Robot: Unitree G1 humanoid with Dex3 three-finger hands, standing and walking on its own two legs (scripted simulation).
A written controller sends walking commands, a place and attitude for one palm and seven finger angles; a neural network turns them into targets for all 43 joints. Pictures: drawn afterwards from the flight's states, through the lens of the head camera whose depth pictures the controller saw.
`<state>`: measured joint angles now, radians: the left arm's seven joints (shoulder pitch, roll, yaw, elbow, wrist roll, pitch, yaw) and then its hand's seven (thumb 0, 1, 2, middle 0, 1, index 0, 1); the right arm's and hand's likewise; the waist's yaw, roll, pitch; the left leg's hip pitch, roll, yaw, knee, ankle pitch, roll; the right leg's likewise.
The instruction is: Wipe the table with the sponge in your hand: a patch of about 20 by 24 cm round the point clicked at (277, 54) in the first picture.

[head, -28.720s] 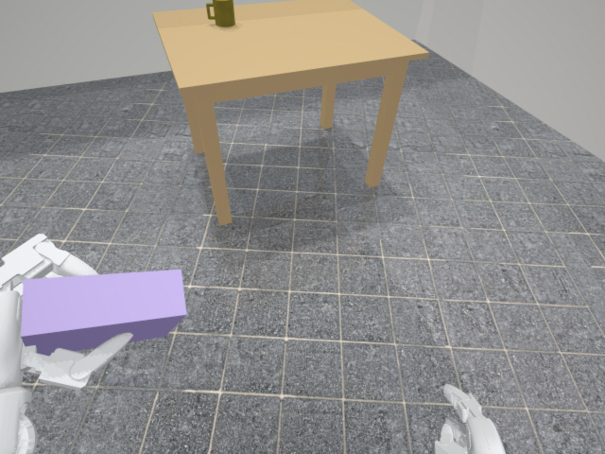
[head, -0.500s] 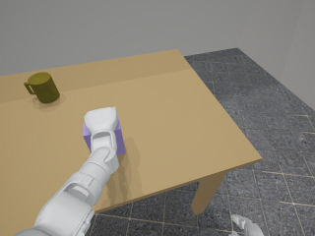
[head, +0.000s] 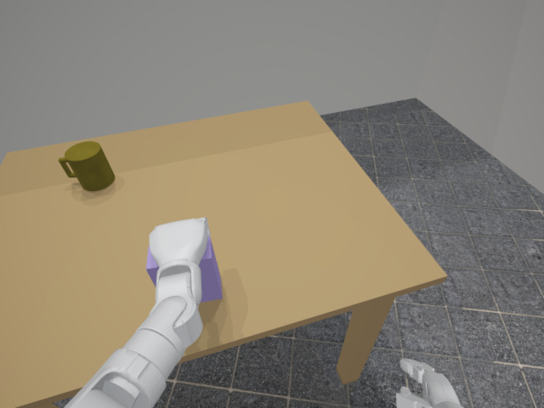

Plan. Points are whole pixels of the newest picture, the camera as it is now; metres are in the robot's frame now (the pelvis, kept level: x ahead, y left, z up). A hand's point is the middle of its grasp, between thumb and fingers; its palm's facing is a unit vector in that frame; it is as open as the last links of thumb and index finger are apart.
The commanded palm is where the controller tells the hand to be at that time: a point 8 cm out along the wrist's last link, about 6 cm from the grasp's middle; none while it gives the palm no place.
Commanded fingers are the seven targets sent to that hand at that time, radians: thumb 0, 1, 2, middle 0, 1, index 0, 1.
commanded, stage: wipe back along the third lane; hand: left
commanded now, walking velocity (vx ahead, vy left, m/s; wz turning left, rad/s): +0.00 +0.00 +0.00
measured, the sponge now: (190, 280) +0.34 +0.19 -0.03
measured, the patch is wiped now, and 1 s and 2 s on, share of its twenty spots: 0.95 0.95 0.95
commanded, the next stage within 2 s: slide back across to the middle lane in 1.36 s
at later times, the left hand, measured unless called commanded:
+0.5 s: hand (194, 281) +0.31 +0.16 +0.02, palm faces -0.02 -0.06 -1.00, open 9.4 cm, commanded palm +0.26 +0.14 +0.06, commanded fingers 0.00 0.10 1.30 -1.20 -1.60 -1.20 -1.60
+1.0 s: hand (193, 283) +0.30 +0.16 +0.02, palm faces -0.01 -0.07 -1.00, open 9.3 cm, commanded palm +0.25 +0.14 +0.05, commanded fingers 0.00 0.10 1.30 -1.20 -1.60 -1.20 -1.60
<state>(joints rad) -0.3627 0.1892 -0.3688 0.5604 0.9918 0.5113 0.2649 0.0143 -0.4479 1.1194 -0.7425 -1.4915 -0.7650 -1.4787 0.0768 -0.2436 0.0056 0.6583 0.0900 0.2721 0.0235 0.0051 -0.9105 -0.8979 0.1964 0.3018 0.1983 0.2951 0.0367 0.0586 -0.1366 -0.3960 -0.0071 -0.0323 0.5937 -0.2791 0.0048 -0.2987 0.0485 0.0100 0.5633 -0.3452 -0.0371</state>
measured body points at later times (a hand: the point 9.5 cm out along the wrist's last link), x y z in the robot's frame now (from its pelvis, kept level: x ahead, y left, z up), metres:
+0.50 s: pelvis -0.01 -0.01 +0.00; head -0.04 -0.04 +0.45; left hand +0.30 +0.16 +0.08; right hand +0.20 -0.23 -0.10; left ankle +0.01 +0.12 -0.73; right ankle -0.04 -0.10 -0.73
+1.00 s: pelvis -0.01 -0.01 +0.00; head -0.03 -0.05 +0.45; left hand +0.30 +0.16 +0.08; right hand +0.21 -0.23 -0.09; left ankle +0.01 +0.12 -0.73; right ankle -0.04 -0.10 -0.73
